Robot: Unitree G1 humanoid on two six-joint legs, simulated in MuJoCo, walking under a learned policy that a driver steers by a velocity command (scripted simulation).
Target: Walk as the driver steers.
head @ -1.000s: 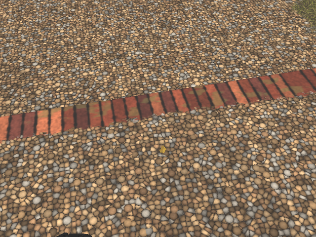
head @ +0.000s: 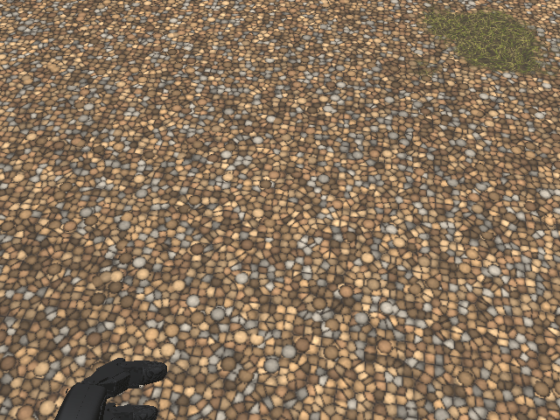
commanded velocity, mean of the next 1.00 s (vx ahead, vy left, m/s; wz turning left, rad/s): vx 1.00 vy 0.00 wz -0.37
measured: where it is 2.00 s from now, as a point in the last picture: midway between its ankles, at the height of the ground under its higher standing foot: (316, 51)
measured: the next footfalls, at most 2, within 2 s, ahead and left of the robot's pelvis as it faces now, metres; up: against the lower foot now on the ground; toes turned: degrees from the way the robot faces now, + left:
right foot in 0.04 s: +0.26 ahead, -0.09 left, +0.00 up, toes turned -4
left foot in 0.48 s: +0.69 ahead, +0.04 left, -0.05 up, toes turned -26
